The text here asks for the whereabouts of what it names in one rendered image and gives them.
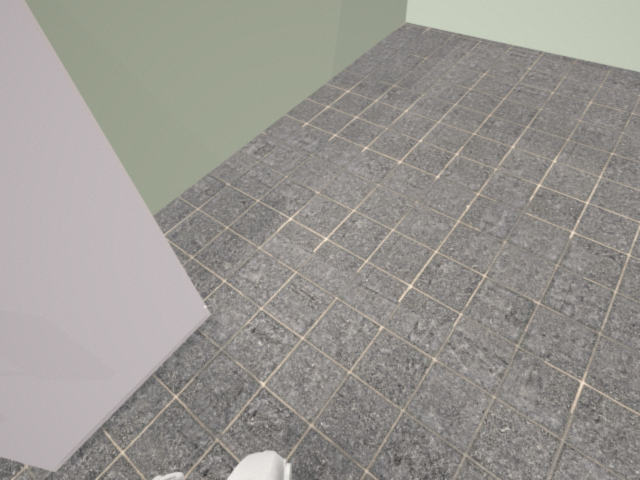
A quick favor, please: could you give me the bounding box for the left robot thigh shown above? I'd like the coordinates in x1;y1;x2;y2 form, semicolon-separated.
227;452;292;480

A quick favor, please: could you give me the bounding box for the fridge door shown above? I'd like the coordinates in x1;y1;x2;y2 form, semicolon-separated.
0;0;208;470

